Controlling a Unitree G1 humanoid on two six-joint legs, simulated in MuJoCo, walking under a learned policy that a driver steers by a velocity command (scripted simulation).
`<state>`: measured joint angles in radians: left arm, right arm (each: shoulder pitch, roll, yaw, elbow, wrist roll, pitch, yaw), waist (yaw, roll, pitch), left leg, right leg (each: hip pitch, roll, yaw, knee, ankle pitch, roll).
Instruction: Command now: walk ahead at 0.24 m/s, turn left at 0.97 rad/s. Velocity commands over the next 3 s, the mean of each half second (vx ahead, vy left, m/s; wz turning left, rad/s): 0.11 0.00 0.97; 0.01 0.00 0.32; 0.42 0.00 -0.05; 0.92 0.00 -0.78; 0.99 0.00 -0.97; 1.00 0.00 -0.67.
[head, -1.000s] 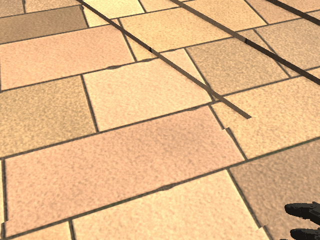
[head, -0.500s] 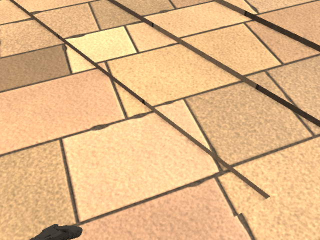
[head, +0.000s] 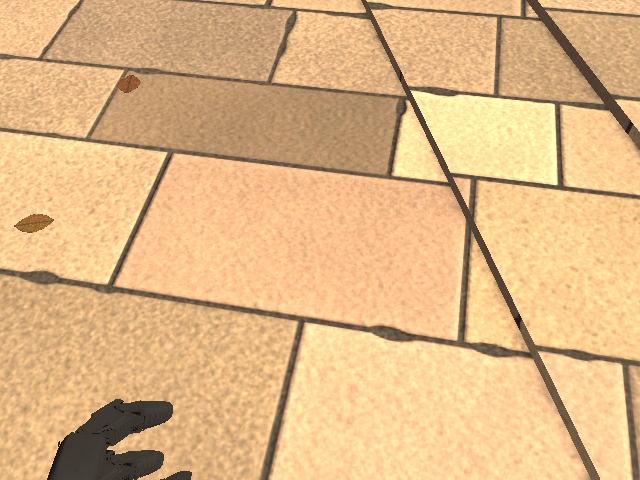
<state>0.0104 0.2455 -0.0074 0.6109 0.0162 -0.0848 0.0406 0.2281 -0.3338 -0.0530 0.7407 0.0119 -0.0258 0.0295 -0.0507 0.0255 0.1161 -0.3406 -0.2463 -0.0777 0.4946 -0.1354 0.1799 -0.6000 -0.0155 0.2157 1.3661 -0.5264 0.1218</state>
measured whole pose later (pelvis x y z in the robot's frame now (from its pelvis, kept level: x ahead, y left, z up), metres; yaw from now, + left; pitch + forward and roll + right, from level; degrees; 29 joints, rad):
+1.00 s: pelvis +0.11 -0.07 +0.01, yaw +38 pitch +1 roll +0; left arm 0.19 0.24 0.05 0.74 0.01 0.02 0.00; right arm 0.16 -0.21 -0.01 0.67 -0.02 0.01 -0.01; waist 0.00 0.00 -0.01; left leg -0.31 -0.04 -0.05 0.58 -0.28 0.02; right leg -0.25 -0.03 0.00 0.54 -0.31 0.03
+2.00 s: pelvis +0.56 +0.15 +0.01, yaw +9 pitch +1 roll -1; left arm 0.43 0.31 0.07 0.84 0.01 -0.03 -0.01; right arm 0.10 -0.24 0.01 0.65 -0.07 -0.07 0.01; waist 0.04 0.00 0.03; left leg -0.68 0.15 -0.10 1.16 -0.29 -0.05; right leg -0.15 0.24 0.05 0.42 -0.27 -0.20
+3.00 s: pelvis +1.42 +0.02 +0.00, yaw -38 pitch +1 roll -1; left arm 0.47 0.29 0.04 0.87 -0.01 -0.10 -0.01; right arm 0.07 -0.25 0.01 0.63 -0.03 -0.05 0.04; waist 0.08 0.01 0.05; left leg -0.75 0.15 0.02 0.69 0.07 0.02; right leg 0.14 0.18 0.08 0.17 -0.32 -0.16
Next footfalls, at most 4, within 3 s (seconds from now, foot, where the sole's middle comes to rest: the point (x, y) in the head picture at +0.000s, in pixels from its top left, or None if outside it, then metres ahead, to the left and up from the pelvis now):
0.22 right None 0.28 -0.16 -0.76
0.58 left None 0.09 0.04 -0.76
0.94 right None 0.22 -0.16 -0.76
1.78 right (271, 409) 0.55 0.14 -0.76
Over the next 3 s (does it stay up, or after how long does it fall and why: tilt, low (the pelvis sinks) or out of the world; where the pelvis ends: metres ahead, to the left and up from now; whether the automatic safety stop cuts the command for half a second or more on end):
stays up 1.42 0.02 0.00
